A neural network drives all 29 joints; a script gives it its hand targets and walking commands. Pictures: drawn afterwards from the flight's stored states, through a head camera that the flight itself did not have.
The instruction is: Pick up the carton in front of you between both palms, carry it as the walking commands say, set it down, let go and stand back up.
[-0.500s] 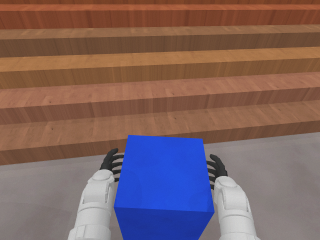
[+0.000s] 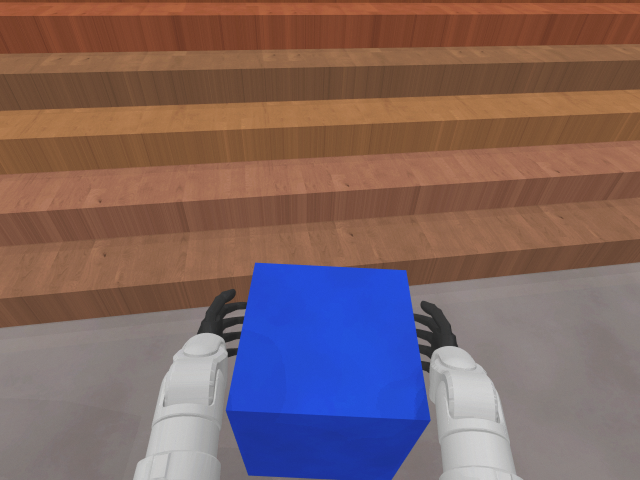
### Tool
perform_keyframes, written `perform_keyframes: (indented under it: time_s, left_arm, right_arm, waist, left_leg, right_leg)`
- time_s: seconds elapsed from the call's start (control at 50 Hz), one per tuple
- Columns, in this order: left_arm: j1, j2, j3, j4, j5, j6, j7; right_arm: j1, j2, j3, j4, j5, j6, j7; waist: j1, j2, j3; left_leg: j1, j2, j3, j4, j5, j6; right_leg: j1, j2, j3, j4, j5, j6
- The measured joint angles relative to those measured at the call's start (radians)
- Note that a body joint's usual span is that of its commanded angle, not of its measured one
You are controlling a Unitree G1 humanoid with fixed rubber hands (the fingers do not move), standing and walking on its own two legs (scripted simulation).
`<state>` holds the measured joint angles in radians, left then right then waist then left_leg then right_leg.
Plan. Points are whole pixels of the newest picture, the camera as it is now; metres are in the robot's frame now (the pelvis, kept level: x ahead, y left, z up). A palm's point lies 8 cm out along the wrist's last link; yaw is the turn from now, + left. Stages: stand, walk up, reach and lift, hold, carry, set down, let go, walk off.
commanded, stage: reach and lift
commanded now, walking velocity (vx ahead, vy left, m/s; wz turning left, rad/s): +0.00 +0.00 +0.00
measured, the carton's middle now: (324, 376) +0.30 +0.00 -0.04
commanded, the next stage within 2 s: hold in 0.34 s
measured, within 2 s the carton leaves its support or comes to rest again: neither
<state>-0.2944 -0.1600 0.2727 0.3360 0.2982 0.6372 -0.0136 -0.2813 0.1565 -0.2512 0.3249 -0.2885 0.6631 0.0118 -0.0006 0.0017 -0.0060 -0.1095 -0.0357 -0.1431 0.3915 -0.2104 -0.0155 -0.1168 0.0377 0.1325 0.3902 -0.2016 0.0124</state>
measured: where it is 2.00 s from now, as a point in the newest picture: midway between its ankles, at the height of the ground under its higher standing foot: outside the picture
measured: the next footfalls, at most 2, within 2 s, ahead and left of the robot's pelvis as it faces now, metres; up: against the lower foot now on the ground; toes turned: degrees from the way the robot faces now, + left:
none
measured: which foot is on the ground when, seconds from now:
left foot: down 0.00-1.00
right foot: down 0.00-1.00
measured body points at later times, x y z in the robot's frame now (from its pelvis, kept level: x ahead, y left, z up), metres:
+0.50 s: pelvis +0.00 +0.00 +0.00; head -0.04 +0.00 +0.45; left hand +0.30 +0.16 +0.05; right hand +0.30 -0.15 +0.05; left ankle +0.01 +0.13 -0.74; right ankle +0.01 -0.13 -0.74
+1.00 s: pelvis -0.01 +0.00 +0.00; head -0.05 +0.00 +0.45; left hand +0.30 +0.15 +0.05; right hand +0.30 -0.15 +0.05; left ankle +0.01 +0.13 -0.74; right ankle +0.01 -0.13 -0.74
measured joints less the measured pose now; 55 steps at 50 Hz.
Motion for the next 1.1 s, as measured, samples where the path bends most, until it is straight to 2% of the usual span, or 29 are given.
perform_keyframes:
  time_s: [0.36,0.48,0.62,0.84,1.1]
  left_arm:
    - [0.031,0.008,-0.038,-0.054,-0.018,0.052,0.005]
    - [0.043,0.01,-0.056,-0.113,-0.035,0.087,0.011]
    - [0.014,0.004,-0.029,-0.088,-0.015,0.115,0.002]
    - [-0.014,-0.004,-0.004,-0.074,-0.003,0.109,-0.004]
    - [-0.006,-0.001,-0.013,-0.083,-0.001,0.11,-0.006]
  right_arm:
    - [0.033,-0.008,0.034,-0.057,0.014,0.051,-0.004]
    - [0.043,-0.01,0.053,-0.112,0.028,0.085,-0.009]
    - [0.009,-0.002,0.027,-0.084,0.01,0.113,0.002]
    - [-0.018,0.004,0.003,-0.068,-0.001,0.105,0.005]
    - [-0.01,0.003,0.012,-0.077,-0.001,0.107,0.005]
  waist:
    - [-0.003,0.001,-0.002]
    - [0.0,0.0,-0.002]
    - [0.003,0.0,0.007]
    - [0.002,0.001,0.019]
    - [0.002,0.001,0.019]
  left_leg:
    - [0.046,0.0,0.002,-0.031,0.006,0.005]
    - [0.07,0.001,0.004,-0.048,0.014,0.005]
    - [0.081,0.002,0.005,-0.04,0.015,0.004]
    - [0.066,0.002,0.006,-0.023,0.014,0.001]
    - [0.076,0.004,0.007,-0.033,0.014,0.002]
  right_leg:
    - [0.047,-0.005,-0.001,-0.034,0.006,0.001]
    - [0.071,-0.006,0.0,-0.049,0.014,0.001]
    - [0.082,-0.005,-0.001,-0.042,0.015,0.001]
    - [0.067,-0.003,-0.004,-0.025,0.015,0.0]
    - [0.079,-0.003,-0.008,-0.038,0.015,-0.001]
